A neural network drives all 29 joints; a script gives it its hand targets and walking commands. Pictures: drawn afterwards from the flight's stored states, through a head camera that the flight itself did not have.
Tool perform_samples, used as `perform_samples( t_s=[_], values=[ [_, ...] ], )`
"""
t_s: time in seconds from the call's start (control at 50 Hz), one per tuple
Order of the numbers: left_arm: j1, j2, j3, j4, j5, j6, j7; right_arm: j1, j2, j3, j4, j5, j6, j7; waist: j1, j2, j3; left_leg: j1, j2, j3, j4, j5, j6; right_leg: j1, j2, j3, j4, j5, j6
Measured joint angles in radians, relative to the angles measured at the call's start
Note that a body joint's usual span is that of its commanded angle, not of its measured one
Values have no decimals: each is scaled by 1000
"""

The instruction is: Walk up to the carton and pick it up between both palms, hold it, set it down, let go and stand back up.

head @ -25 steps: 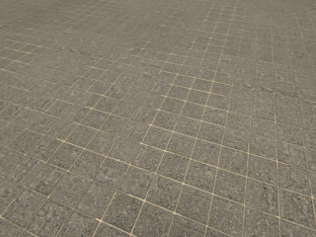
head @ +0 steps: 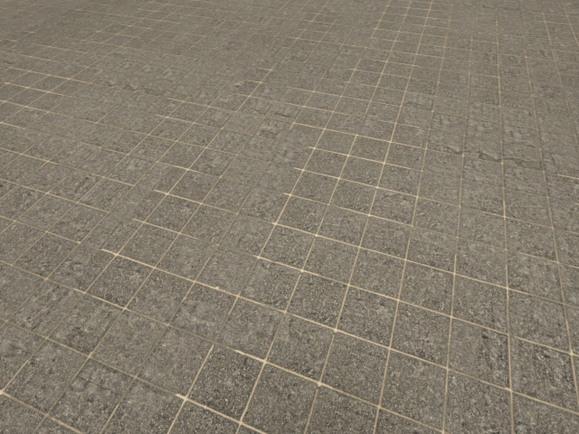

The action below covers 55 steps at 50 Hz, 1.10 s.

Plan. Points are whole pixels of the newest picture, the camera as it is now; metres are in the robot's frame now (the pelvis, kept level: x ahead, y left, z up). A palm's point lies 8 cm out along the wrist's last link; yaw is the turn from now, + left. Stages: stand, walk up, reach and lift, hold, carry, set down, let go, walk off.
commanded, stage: stand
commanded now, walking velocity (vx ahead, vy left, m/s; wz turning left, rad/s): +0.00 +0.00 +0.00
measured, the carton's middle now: out of the picture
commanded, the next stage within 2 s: none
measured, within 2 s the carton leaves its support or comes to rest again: neither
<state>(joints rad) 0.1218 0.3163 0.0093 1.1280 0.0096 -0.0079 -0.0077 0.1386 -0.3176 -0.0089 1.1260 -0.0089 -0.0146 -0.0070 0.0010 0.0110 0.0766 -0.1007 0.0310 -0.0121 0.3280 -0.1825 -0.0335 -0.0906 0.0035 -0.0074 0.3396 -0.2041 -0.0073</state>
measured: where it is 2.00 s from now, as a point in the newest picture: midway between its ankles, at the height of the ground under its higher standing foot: outside the picture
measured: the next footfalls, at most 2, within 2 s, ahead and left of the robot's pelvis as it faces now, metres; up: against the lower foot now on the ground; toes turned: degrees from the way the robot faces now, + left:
none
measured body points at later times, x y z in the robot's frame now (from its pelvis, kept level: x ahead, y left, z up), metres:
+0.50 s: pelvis +0.00 +0.00 +0.00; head +0.02 +0.00 +0.45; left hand +0.10 +0.29 -0.13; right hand +0.08 -0.29 -0.14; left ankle +0.00 +0.14 -0.75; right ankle -0.01 -0.11 -0.75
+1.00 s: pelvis +0.01 +0.00 +0.00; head +0.02 -0.01 +0.45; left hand +0.09 +0.29 -0.13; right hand +0.07 -0.29 -0.14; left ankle +0.00 +0.14 -0.75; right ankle -0.01 -0.11 -0.75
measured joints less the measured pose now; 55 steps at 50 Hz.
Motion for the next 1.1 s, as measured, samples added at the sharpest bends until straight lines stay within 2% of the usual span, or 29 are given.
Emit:
perform_samples(
  t_s=[0.54,0.96,1.1],
  values=[
    [-33,7,-2,-29,-5,-1,12,-27,0,-1,-13,-8,7,5,-7,-7,-8,12,2,4,-10,-3,-3,5,0,3,2,-8,-1],
    [-12,0,0,-10,-1,1,7,-15,-3,3,-5,-2,4,-6,-4,-2,-16,19,7,8,-12,-7,-6,13,3,7,-6,-7,-2],
    [-21,3,3,-21,-2,-3,4,-12,-4,-5,-15,-5,5,4,-5,-1,-9,13,6,5,-5,-7,-6,5,1,3,7,-12,-2]
  ],
)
